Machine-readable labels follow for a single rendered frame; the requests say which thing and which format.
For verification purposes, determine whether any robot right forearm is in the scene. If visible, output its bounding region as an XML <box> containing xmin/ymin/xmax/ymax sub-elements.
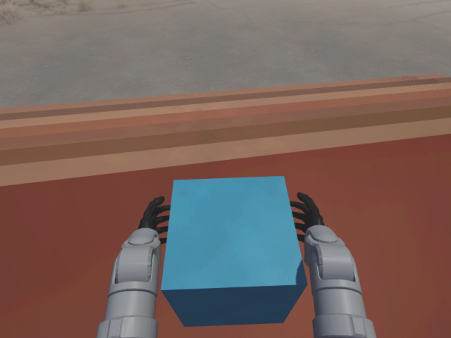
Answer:
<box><xmin>304</xmin><ymin>225</ymin><xmax>376</xmax><ymax>338</ymax></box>

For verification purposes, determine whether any carton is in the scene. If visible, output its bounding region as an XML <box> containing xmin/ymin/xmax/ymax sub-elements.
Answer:
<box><xmin>161</xmin><ymin>176</ymin><xmax>308</xmax><ymax>327</ymax></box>

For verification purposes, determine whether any right robot hand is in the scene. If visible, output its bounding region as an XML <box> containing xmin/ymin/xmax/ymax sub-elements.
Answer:
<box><xmin>290</xmin><ymin>192</ymin><xmax>325</xmax><ymax>243</ymax></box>

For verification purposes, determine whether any robot left forearm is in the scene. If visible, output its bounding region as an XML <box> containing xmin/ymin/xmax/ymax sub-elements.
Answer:
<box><xmin>96</xmin><ymin>228</ymin><xmax>161</xmax><ymax>338</ymax></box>

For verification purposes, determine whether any left robot hand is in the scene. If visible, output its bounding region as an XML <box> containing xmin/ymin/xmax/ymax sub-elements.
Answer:
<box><xmin>138</xmin><ymin>196</ymin><xmax>171</xmax><ymax>244</ymax></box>

